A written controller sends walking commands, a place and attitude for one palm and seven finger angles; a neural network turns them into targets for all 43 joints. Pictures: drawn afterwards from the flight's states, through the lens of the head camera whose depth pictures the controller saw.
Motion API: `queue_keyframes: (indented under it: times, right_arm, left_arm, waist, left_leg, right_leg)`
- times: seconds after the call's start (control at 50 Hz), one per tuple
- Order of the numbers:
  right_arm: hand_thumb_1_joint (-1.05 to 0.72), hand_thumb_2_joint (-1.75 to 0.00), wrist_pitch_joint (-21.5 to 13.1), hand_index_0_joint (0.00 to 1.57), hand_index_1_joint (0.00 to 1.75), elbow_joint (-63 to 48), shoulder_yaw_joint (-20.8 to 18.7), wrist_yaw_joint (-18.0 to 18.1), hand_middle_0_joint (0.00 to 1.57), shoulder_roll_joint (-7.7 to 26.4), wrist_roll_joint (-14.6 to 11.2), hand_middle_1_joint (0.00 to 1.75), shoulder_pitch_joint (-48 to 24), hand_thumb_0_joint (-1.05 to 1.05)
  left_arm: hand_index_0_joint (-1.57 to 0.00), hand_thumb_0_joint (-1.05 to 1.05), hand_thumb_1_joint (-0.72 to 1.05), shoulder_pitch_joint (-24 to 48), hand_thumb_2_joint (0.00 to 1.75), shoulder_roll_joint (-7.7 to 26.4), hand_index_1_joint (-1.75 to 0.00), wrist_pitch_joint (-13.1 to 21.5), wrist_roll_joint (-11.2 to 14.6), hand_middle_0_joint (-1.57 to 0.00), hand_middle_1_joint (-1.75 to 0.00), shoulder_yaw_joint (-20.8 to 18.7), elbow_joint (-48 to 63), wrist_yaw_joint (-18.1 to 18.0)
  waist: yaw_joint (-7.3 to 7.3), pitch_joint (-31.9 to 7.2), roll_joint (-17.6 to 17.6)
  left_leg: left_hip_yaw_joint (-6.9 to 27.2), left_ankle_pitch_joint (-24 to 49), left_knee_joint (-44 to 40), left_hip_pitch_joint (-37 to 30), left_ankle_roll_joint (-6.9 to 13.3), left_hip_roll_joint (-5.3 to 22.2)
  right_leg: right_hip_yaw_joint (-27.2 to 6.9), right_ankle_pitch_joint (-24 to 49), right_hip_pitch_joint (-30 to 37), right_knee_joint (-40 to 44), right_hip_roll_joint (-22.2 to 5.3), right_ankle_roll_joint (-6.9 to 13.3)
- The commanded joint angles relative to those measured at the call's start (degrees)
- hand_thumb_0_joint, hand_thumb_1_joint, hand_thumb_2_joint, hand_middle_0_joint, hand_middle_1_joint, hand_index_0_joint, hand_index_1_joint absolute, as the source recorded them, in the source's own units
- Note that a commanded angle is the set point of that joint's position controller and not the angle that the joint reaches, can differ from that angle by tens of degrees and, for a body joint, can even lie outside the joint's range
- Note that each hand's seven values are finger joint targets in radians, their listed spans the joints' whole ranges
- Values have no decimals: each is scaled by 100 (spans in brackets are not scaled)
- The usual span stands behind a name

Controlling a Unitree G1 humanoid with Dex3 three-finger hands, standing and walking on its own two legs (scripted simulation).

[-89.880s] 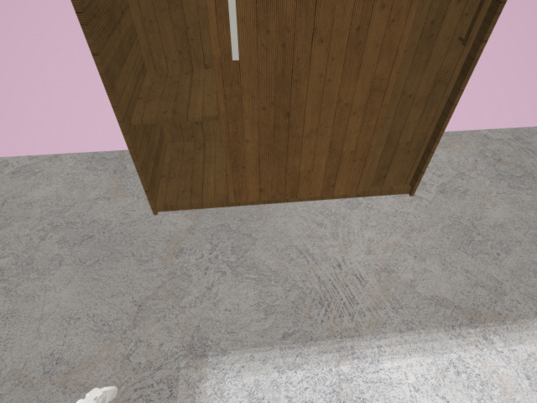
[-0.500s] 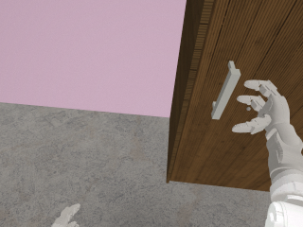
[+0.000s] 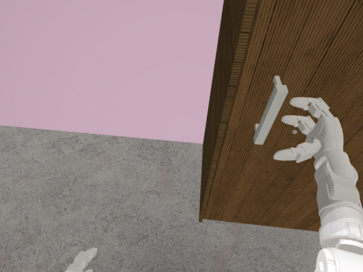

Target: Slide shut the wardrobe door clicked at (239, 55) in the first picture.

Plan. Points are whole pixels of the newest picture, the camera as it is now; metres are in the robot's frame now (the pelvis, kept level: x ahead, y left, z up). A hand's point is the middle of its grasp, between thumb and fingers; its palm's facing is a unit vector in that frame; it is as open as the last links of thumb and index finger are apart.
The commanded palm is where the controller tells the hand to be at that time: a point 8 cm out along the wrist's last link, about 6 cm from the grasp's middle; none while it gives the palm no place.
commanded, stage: move the hooked fingers beside the handle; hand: right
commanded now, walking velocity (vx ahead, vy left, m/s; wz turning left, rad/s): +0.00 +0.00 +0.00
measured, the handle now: (267, 112) +0.47 -0.15 +0.12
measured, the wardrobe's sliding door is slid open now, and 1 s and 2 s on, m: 0.00 0.00 0.00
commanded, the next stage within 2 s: feel for the door with the fingertips in 0.20 s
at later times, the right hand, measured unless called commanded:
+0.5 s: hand (293, 134) +0.40 -0.19 +0.12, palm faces -0.01 +1.00 -0.02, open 14.0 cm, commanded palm +0.38 -0.24 +0.12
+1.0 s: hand (284, 127) +0.42 -0.18 +0.12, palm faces +0.03 +1.00 -0.03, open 14.0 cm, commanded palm +0.40 -0.23 +0.12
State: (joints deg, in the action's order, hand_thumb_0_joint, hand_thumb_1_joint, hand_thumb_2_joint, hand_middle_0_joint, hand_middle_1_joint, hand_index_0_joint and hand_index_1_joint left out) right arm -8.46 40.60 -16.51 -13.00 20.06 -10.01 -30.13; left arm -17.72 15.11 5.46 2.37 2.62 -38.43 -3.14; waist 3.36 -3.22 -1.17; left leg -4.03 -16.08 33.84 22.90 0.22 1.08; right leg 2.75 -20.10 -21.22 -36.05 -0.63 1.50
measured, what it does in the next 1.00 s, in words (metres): stands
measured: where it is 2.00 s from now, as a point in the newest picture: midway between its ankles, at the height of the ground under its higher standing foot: outside the picture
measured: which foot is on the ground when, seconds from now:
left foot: down 0.00-1.00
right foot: down 0.00-1.00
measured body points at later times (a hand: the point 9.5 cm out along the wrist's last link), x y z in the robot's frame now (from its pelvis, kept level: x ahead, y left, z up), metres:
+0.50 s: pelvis +0.00 +0.00 +0.00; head +0.02 +0.01 +0.45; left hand +0.09 +0.26 -0.11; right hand +0.40 -0.25 +0.12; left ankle +0.01 +0.12 -0.73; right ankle -0.02 -0.10 -0.73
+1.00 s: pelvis +0.00 +0.00 +0.00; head +0.03 +0.00 +0.45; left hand +0.09 +0.26 -0.11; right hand +0.41 -0.23 +0.12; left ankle +0.01 +0.12 -0.73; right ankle -0.02 -0.10 -0.73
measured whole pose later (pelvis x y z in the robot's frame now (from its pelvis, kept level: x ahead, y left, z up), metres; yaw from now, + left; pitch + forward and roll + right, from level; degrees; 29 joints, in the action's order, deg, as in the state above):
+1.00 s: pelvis +0.00 +0.00 +0.00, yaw +0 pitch +6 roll +1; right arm -8.6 43.7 -14.5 -9.5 18.9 -9.1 -33.6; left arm -17.8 14.8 5.2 2.3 2.5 -38.6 -2.7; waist 3.5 -2.9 -1.4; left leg -3.8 -15.9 34.1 23.8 0.3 1.0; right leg 2.9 -19.9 -22.0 -36.1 -0.7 1.4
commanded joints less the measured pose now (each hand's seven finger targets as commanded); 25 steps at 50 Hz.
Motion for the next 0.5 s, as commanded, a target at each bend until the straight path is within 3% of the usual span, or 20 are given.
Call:
queue_keyframes:
  times: [0.0, 0.1, 0.12, 0.14, 0.18, 0.2, 0.24, 0.28, 0.34, 0.38, 0.42, 0.48]
  right_arm:
    - [50, -30, -381, 30, 120, -822, -402, 59, 30, 1525, -45, 120, -2438, 0]
    - [50, -30, -466, 30, 120, -734, -729, -140, 30, 1867, -120, 120, -2167, 0]
    - [50, -30, -512, 30, 120, -974, -598, -191, 30, 1719, -151, 120, -2246, 0]
    - [50, -30, -511, 30, 120, -937, -727, -225, 30, 1816, -172, 120, -2032, 0]
    - [50, -30, -537, 30, 120, -1048, -487, -314, 30, 1590, -213, 120, -2153, 0]
    - [50, -30, -548, 30, 120, -1090, -552, -320, 30, 1645, -245, 120, -2193, 0]
    - [50, -30, -511, 30, 120, -1129, -480, -355, 30, 1566, -277, 120, -2173, 0]
    - [50, -30, -446, 30, 120, -957, -573, -368, 30, 1669, -300, 120, -2142, 0]
    - [50, -30, -466, 30, 120, -1249, -420, -348, 30, 1567, -288, 120, -2434, 0]
    - [50, -30, -503, 30, 120, -1484, -135, -305, 30, 1250, -266, 120, -2419, 0]
    - [50, -30, -498, 30, 120, -1461, 66, -218, 30, 994, -273, 120, -2504, 0]
    - [50, -30, -444, 30, 120, -1327, -235, -29, 30, 1187, -280, 120, -2213, 0]
  left_arm:
    - [-20, 0, 90, -38, 90, 866, -30, 212, -12, -20, -30, -269, 679, -75]
    - [-20, 0, 90, -103, 90, 904, -30, 169, -10, -20, -30, -298, 801, -56]
    - [-20, 0, 90, -87, 90, 888, -30, 181, -10, -20, -30, -298, 860, -40]
    - [-20, 0, 90, -97, 90, 891, -30, 184, -7, -20, -30, -314, 869, -38]
    - [-20, 0, 90, -80, 90, 881, -30, 188, 9, -20, -30, -305, 881, -30]
    - [-20, 0, 90, -88, 90, 889, -30, 190, 18, -20, -30, -330, 870, -32]
    - [-20, 0, 90, -88, 90, 905, -30, 192, 23, -20, -30, -326, 865, -46]
    - [-20, 0, 90, -90, 90, 927, -30, 187, 29, -20, -30, -324, 823, -68]
    - [-20, 0, 90, -59, 90, 900, -30, 214, 30, -20, -30, -328, 813, -85]
    - [-20, 0, 90, -38, 90, 860, -30, 252, 27, -20, -30, -330, 824, -77]
    - [-20, 0, 90, -59, 90, 837, -30, 281, 29, -20, -30, -345, 753, -66]
    - [-20, 0, 90, -73, 90, 878, -30, 286, 9, -20, -30, -357, 724, -53]
  waist:
    - [14, -1402, -147]
    - [-80, -1718, 48]
    - [-56, -1877, -91]
    - [-123, -1877, -149]
    - [-40, -1714, -243]
    - [10, -1668, -27]
    - [25, -1588, -130]
    - [50, -1396, 17]
    - [61, -1491, -267]
    - [60, -1653, -509]
    - [134, -1641, -350]
    - [10, -1717, 30]
  left_leg:
    - [294, 1394, -275, -693, 195, -67]
    - [346, 1759, -201, -997, 190, -83]
    - [358, 1918, -177, -1054, 178, -77]
    - [366, 2004, -165, -1086, 189, -78]
    - [342, 1862, -200, -913, 184, -86]
    - [357, 1862, -228, -921, 170, -96]
    - [342, 1775, -247, -843, 166, -94]
    - [338, 1603, -291, -774, 154, -88]
    - [350, 1492, -297, -724, 169, -76]
    - [317, 1574, -263, -663, 189, -86]
    - [275, 1520, -276, -531, 172, -109]
    - [251, 1634, -240, -722, 167, -99]
  right_leg:
    - [-394, 1386, 363, 531, -46, -35]
    - [-305, 1598, 260, 446, -32, -3]
    - [-282, 1731, 360, 434, -26, -4]
    - [-274, 1836, 373, 409, -32, -7]
    - [-295, 1742, 398, 427, -39, -17]
    - [-274, 1684, 344, 394, -49, 11]
    - [-287, 1589, 354, 435, -42, 9]
    - [-285, 1366, 217, 455, -41, 18]
    - [-309, 1334, 343, 452, -26, 14]
    - [-355, 1598, 612, 437, -35, -12]
    - [-403, 1626, 712, 412, -67, -26]
    - [-427, 1701, 589, 453, -61, -42]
